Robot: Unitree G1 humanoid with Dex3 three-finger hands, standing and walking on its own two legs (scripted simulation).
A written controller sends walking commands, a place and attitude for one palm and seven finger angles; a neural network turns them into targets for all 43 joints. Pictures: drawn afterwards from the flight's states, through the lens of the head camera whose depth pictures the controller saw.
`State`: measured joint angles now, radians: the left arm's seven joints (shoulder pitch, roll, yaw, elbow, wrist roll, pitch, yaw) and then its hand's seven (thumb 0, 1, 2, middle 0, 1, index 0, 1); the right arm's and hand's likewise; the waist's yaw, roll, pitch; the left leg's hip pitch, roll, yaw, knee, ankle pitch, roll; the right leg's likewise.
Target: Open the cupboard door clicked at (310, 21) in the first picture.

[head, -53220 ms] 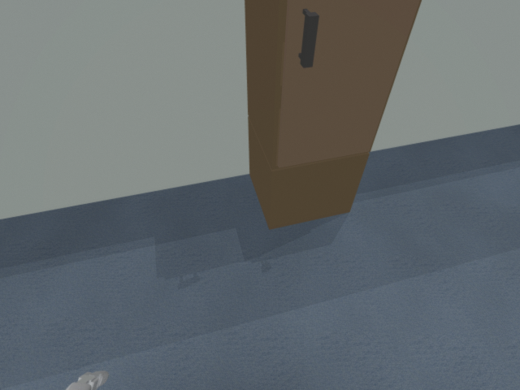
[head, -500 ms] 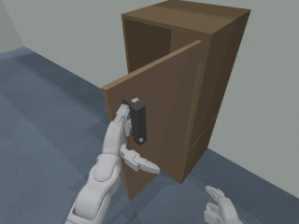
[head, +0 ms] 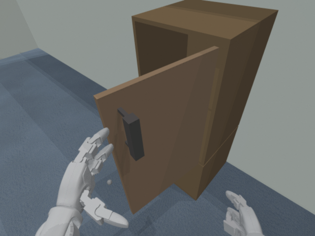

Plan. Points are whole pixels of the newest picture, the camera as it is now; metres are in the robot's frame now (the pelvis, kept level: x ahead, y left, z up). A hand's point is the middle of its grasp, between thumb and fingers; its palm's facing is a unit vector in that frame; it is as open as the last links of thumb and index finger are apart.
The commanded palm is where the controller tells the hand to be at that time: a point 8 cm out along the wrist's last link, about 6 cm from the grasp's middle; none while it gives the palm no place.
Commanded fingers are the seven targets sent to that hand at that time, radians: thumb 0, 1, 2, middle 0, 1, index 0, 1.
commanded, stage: slide the hand sideways off the handle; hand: left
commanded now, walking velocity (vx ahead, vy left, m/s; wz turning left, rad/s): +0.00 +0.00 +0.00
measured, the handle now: (129, 133) +0.31 +0.11 +0.14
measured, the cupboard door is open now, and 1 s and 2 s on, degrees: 81 81 81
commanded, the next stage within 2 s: draw the hand back to the body in 0.12 s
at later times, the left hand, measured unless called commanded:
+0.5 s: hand (88, 184) +0.18 +0.16 +0.14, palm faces +0.02 -1.00 -0.09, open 16.3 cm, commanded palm +0.14 +0.21 +0.15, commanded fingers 0.00 -0.50 0.30 -0.15 -0.30 -0.15 -0.30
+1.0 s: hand (51, 179) +0.18 +0.23 +0.15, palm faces +0.28 -0.90 -0.32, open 14.1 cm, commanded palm +0.13 +0.28 +0.17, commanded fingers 0.00 0.20 0.60 -0.17 -0.30 -0.17 -0.30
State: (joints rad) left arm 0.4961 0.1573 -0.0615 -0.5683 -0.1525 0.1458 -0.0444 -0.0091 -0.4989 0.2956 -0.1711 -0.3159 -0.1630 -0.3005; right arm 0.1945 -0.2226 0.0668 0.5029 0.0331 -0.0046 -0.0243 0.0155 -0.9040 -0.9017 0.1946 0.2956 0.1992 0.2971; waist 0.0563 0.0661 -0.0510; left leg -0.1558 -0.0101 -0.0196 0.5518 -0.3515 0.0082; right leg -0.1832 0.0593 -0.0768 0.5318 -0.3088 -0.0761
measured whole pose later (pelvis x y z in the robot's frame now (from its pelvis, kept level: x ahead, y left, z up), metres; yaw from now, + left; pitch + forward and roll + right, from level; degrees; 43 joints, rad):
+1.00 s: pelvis -0.01 +0.03 +0.01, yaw +0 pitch -3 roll -1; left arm 0.52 0.29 0.13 -0.51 -0.05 -0.05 0.09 -0.01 -0.13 0.46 -0.16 -0.31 -0.17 -0.30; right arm 0.21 -0.22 0.07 0.60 0.00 -0.15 -0.06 0.02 -0.90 -0.90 0.20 0.30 0.20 0.30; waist 0.07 0.06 0.01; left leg -0.13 -0.04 -0.01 0.49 -0.31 0.05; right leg -0.14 0.03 -0.06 0.45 -0.25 -0.04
